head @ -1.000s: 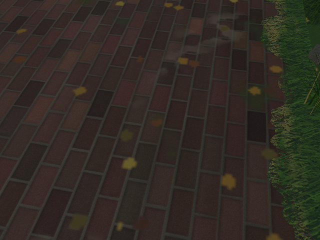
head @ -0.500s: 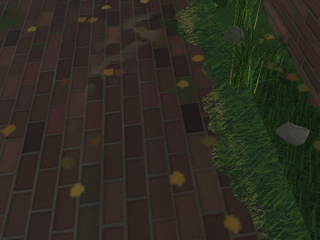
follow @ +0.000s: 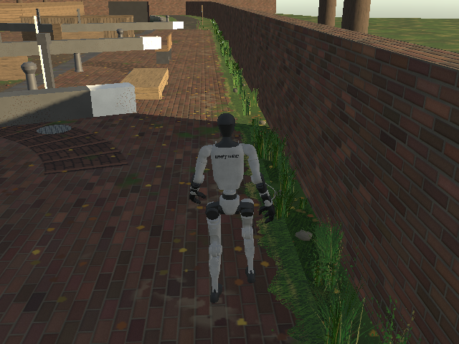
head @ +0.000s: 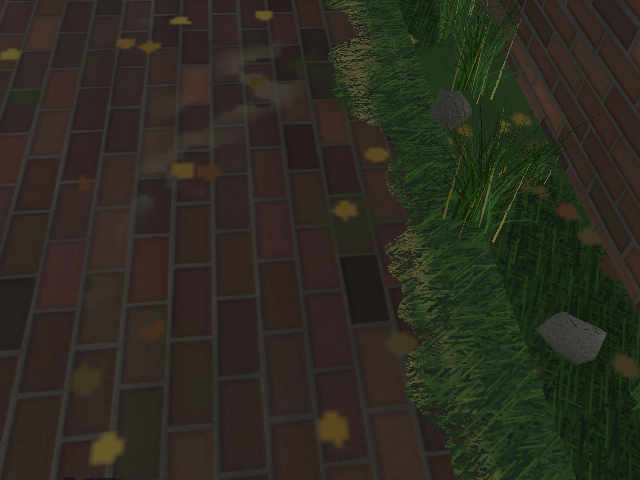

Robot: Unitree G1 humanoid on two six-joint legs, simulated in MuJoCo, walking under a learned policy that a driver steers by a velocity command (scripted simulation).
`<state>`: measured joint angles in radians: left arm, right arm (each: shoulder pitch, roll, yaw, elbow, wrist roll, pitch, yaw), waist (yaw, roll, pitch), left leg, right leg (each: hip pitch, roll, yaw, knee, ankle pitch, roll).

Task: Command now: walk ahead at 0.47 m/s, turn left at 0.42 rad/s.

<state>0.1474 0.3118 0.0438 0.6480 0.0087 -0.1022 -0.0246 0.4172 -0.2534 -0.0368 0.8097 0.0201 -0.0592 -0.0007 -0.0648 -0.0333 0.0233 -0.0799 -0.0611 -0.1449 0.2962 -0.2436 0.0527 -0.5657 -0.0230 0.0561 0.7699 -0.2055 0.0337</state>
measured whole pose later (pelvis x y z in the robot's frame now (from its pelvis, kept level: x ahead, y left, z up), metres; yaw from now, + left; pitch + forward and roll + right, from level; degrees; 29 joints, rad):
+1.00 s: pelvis +0.52 +0.13 +0.00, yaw +15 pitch +0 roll +2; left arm 0.19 0.31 0.06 0.77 -0.03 -0.04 -0.02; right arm 0.31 -0.27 -0.06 0.78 -0.02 -0.09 0.01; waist -0.05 -0.05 0.04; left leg -0.02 -0.05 0.17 0.24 -0.22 0.05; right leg -0.68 -0.11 0.07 0.87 -0.02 0.02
